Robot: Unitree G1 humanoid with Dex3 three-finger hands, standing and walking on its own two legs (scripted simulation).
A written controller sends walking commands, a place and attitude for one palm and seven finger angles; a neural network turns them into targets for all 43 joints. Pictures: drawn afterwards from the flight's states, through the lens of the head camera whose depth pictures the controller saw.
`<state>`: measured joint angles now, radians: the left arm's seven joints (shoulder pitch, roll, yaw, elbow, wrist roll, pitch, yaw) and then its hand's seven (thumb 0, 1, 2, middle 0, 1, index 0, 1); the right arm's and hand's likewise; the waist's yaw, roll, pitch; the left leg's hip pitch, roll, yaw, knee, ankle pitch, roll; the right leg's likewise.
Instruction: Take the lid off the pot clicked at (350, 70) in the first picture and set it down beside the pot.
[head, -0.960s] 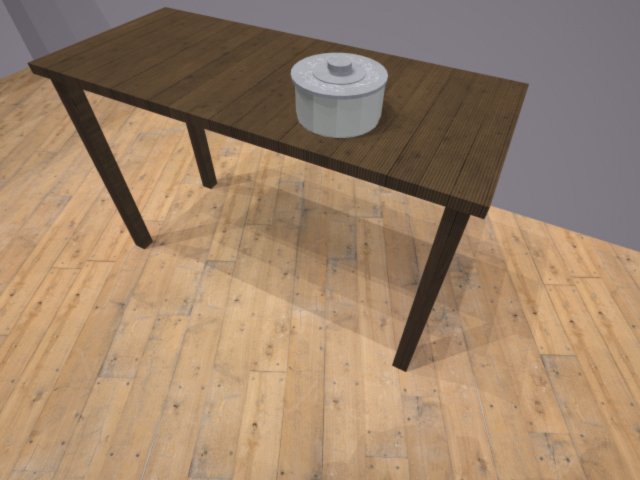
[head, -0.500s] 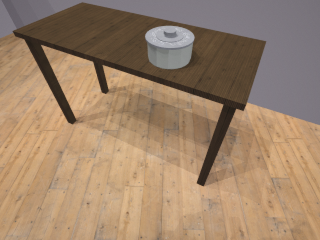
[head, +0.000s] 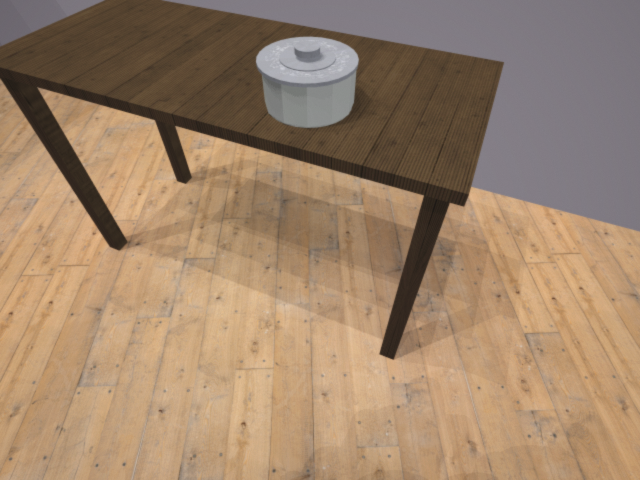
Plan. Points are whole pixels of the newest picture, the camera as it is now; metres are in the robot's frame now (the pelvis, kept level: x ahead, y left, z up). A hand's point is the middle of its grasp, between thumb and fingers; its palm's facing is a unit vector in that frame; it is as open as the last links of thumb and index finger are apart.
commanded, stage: turn to face it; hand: left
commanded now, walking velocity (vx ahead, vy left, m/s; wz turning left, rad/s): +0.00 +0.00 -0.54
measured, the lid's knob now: (307, 49) +0.85 +0.09 +0.13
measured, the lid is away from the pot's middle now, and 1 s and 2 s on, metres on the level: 0.00 0.00 0.00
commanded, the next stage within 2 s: take the last steps up to it in 0.54 s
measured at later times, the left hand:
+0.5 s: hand out of the picture +0.08 +0.20 -0.17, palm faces -0.12 -0.96 -0.24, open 7.4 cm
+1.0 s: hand out of the picture +0.12 +0.19 -0.17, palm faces -0.23 -0.96 -0.18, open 7.4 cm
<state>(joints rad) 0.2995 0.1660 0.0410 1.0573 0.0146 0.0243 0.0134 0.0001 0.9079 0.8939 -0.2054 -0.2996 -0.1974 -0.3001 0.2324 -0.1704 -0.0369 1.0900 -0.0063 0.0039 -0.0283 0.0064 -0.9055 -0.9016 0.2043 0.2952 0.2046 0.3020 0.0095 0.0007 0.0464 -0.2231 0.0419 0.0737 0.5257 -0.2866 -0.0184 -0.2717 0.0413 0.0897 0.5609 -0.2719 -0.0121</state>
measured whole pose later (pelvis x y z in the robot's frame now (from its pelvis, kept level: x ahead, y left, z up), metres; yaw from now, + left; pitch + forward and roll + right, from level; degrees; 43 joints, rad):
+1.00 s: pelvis +0.07 +0.01 +0.00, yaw -15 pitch +0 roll +0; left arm 0.33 0.18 0.06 1.00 0.03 -0.01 -0.01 0.00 0.90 0.89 -0.21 -0.30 -0.20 -0.30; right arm 0.38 -0.22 -0.05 1.02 -0.01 -0.01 0.03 0.01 -0.91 -0.90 0.20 0.29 0.20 0.30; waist -0.02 -0.03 0.03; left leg -0.35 0.04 0.10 0.64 -0.33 0.01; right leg -0.16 -0.08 -0.01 0.53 -0.36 0.03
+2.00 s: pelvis +0.24 +0.02 -0.02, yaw -13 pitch -1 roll +2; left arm 0.32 0.20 0.06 0.97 0.02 0.02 0.02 0.00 0.91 0.89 -0.20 -0.30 -0.19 -0.30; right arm 0.11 -0.14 -0.04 0.97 -0.01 0.05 -0.02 0.01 -0.90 -0.90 0.21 0.30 0.21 0.30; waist 0.02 0.00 0.04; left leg -0.44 0.09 0.10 0.59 -0.16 -0.03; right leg -0.29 -0.03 -0.04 0.69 -0.44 -0.02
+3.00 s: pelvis +0.26 +0.04 +0.01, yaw -14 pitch +0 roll -1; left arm 0.33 0.17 -0.01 1.07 0.01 -0.01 0.04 0.00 0.91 0.89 -0.20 -0.30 -0.20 -0.30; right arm 0.26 -0.15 0.01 1.11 0.00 -0.02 -0.03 0.01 -0.92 -0.90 0.20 0.30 0.20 0.30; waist 0.01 -0.04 0.00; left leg -0.17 -0.03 0.10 0.47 -0.29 0.07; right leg -0.19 -0.01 -0.04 0.46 -0.27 0.00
